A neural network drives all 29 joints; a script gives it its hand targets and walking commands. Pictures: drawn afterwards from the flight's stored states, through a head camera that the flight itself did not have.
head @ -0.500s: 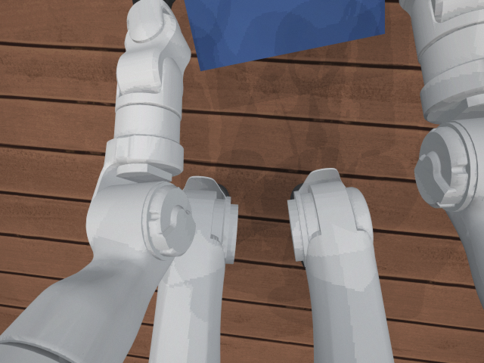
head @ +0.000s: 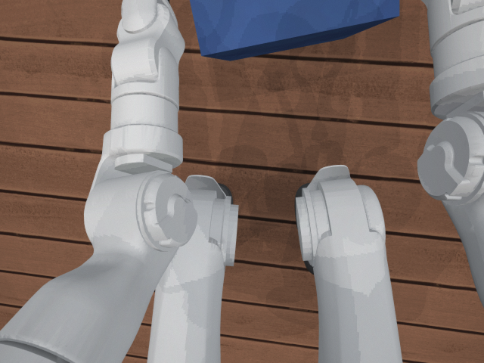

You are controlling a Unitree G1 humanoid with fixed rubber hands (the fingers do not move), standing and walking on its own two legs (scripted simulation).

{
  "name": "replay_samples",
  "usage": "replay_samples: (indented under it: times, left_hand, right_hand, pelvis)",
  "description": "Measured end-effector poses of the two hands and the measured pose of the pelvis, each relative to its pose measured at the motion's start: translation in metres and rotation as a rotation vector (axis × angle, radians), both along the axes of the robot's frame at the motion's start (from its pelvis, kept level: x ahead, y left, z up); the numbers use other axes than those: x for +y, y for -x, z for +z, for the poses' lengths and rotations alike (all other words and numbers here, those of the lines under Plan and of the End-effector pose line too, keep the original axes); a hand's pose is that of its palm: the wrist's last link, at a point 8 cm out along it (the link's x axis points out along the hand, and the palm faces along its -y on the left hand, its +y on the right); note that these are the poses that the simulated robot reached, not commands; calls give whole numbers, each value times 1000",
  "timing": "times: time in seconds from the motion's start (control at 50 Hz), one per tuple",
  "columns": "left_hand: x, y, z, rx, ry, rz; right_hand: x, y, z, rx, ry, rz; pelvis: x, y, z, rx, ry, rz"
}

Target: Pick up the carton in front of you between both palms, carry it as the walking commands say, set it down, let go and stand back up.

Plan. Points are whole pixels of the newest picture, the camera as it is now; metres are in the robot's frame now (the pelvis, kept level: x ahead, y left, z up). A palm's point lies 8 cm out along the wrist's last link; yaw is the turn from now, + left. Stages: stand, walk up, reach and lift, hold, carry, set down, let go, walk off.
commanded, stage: set down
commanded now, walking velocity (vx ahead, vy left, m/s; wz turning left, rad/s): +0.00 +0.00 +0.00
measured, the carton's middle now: out of the picture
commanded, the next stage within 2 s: let go in 1.86 s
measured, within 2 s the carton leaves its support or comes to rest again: rests again in 0.02 s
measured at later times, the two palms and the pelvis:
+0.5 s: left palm out of the picture +0.55 +0.09 -0.17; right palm out of the picture +0.57 -0.22 -0.17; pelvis +0.01 +0.00 -0.01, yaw +0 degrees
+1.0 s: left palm out of the picture +0.54 +0.11 -0.13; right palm out of the picture +0.57 -0.25 -0.12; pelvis -0.02 +0.00 +0.00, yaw -1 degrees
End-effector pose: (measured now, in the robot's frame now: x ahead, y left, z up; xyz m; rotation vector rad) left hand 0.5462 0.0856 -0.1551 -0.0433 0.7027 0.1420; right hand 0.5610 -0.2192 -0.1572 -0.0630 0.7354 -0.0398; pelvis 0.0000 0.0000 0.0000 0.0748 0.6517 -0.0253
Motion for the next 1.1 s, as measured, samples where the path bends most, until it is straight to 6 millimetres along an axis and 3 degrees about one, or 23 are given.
replay_samples:
  times: [0.26,0.52,0.58,0.66,0.72,0.8,0.9,0.98,1.1]
  left_hand:
    - [2,-10,-14,-3,16,-21]
    - [5,-6,-18,11,-11,-72]
    - [10,7,-34,80,-50,-98]
    - [32,16,-43,99,-92,-53]
    - [45,15,-43,79,-99,-30]
    - [45,10,-36,45,-85,-16]
    - [33,5,-15,5,-59,-3]
    - [26,2,14,-28,-58,2]
    - [27,1,65,-36,-72,8]
  right_hand:
    - [0,-8,-15,-15,-28,5]
    - [-2,-6,-17,-25,-32,14]
    - [-6,8,-33,24,-12,19]
    - [-23,33,-59,66,16,-46]
    - [-36,37,-62,34,38,-70]
    - [-44,25,-44,-27,39,-70]
    - [-40,4,-6,-74,31,-54]
    - [-35,-4,28,-89,33,-42]
    - [-35,1,71,-65,36,-46]
  pelvis:
    - [-3,-13,-3,36,-9,2]
    - [-2,-8,-8,2,-11,-5]
    - [-2,-6,-9,-12,-10,-7]
    - [-2,0,-10,-34,-11,-7]
    - [-2,6,-14,-63,-9,0]
    - [-2,15,-20,-106,-9,0]
    - [-1,22,-19,-120,-11,-9]
    - [0,23,-6,-109,-9,-14]
    - [1,20,27,-43,-5,-11]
